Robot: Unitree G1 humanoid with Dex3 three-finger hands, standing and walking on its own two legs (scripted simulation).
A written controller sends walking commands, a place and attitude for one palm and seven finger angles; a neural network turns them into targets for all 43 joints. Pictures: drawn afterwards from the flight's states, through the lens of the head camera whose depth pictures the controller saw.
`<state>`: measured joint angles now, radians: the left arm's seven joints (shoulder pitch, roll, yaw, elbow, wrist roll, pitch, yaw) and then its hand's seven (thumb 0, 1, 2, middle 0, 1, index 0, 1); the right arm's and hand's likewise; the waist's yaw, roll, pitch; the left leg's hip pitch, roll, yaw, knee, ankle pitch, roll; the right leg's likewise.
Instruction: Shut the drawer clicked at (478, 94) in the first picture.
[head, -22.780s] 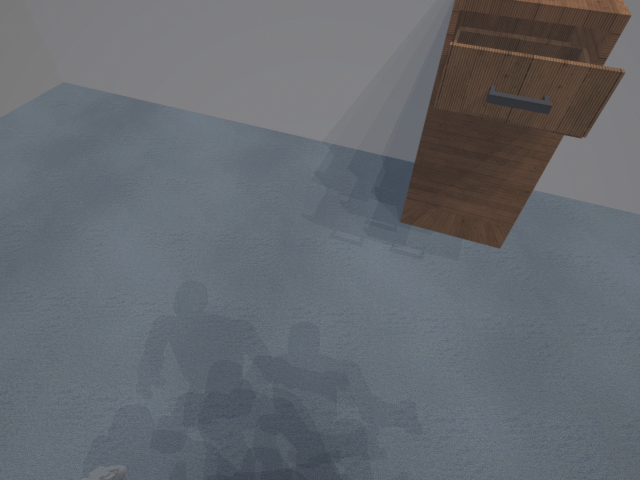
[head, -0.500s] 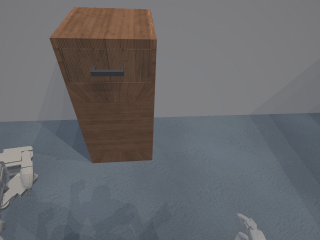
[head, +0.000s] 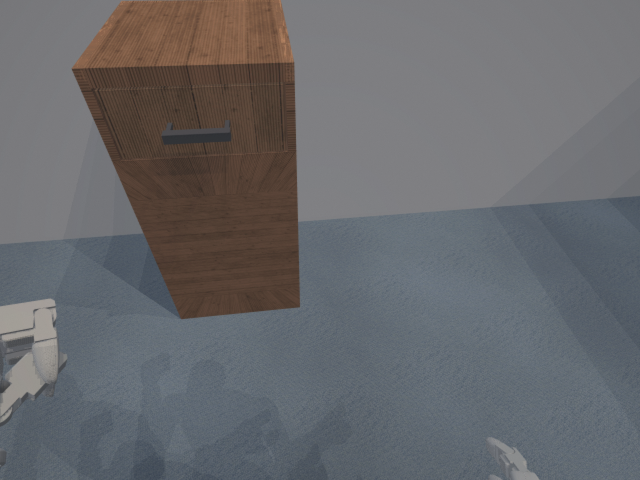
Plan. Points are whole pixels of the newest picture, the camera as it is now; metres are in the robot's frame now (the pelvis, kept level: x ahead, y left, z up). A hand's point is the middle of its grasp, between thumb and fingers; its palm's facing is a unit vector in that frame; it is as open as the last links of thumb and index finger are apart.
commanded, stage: let the arm hang, fingers relaxed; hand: left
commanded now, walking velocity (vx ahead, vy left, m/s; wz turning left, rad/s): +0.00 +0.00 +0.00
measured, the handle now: (198, 130) +0.79 +0.31 +0.02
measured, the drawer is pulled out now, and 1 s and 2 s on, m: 0.00 0.00 0.00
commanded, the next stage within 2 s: look to check the result in 1.14 s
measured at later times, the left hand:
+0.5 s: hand out of the picture -0.05 +0.21 -0.17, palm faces +0.06 -0.97 -0.22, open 4.1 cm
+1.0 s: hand out of the picture -0.02 +0.17 -0.17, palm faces +0.06 -0.98 -0.16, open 7.3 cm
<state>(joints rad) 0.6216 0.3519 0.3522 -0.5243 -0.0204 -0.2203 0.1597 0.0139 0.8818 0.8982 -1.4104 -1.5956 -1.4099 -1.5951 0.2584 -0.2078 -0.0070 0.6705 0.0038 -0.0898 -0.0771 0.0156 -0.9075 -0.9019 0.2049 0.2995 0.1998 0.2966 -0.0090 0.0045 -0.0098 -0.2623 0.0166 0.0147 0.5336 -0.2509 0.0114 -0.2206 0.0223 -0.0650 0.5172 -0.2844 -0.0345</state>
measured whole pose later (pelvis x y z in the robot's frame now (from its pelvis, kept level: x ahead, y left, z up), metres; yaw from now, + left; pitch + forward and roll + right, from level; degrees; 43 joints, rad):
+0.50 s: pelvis -0.01 +0.02 +0.01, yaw +2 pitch -1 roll -1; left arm 0.33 0.23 0.01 1.09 0.02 0.03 0.01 0.01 0.90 0.90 -0.80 -1.00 -0.80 -0.96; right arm 0.27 -0.17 0.01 1.04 -0.01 0.04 -0.02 0.01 -0.91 -0.90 0.20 0.30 0.20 0.30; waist 0.03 -0.01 0.07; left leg -0.24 -0.02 -0.02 0.47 -0.20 0.03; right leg -0.17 -0.01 -0.10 0.42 -0.23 -0.01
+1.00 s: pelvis -0.01 +0.02 +0.01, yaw +1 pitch -2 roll +0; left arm 0.28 0.12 0.01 1.15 0.01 0.00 0.03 0.00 0.90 0.90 -0.21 -0.31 -0.21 -0.31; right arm 0.33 -0.11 -0.01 1.13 -0.01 0.01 -0.04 0.00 -0.91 -0.90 0.20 0.30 0.20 0.30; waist 0.00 0.01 0.03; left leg -0.21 -0.03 0.01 0.43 -0.19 0.03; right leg -0.18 -0.02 -0.07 0.44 -0.24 -0.01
